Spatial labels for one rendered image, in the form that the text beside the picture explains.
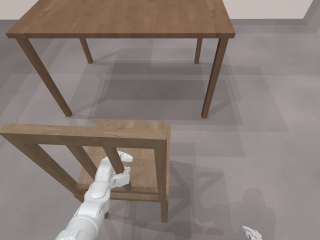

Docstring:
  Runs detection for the robot right hand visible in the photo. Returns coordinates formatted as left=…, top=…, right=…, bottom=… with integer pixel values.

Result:
left=241, top=226, right=262, bottom=240

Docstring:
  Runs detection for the robot left hand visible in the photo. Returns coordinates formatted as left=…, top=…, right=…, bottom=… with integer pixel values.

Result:
left=94, top=150, right=133, bottom=189

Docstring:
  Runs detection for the table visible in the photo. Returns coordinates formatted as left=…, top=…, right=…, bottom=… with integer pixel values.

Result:
left=5, top=0, right=236, bottom=119

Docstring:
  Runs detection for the chair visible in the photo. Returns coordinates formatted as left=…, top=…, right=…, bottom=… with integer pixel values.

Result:
left=0, top=119, right=171, bottom=223

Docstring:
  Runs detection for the robot left forearm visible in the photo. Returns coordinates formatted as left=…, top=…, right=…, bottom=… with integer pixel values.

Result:
left=55, top=180, right=111, bottom=240

